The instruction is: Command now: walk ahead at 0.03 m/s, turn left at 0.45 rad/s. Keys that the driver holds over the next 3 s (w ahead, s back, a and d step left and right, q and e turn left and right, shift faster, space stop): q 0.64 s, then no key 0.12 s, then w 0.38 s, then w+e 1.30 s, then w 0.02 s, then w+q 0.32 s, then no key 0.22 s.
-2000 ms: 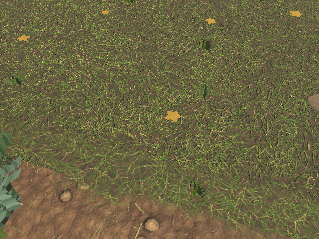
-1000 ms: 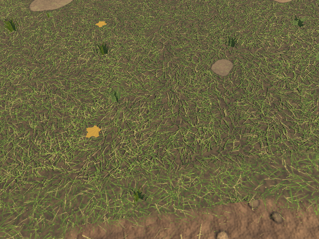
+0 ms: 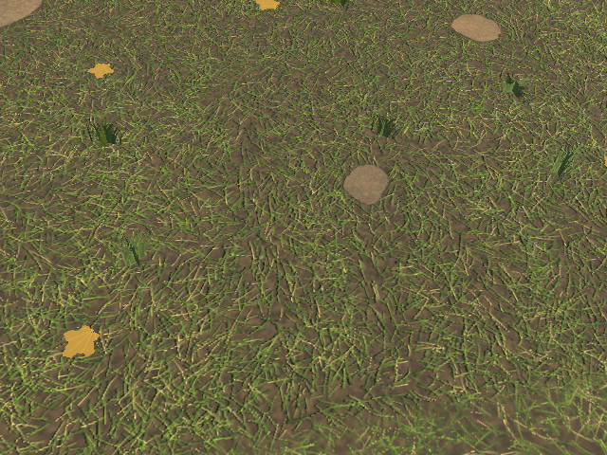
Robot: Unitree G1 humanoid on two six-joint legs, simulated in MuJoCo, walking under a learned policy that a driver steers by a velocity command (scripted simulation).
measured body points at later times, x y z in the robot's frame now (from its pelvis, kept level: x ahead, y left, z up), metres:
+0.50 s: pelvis +0.02 +0.02 +0.01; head +0.05 +0.05 +0.45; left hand +0.11 +0.34 -0.10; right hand +0.25 -0.22 -0.07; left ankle +0.01 +0.11 -0.74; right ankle +0.07 -0.13 -0.70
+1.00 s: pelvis +0.04 +0.03 +0.00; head +0.05 +0.04 +0.45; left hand -0.02 +0.32 -0.12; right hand +0.30 -0.14 -0.09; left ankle -0.04 +0.11 -0.74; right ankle +0.07 -0.11 -0.73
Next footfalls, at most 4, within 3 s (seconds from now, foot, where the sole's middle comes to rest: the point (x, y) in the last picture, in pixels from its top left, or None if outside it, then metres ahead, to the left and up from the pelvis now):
0.06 left None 0.05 0.12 -0.77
0.58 right None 0.11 -0.10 -0.77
1.00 left None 0.00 0.13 -0.77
1.46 right None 0.42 0.08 -0.77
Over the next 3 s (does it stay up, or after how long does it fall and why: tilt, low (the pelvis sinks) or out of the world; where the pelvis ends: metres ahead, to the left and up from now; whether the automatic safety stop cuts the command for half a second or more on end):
stays up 1.05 0.13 -0.02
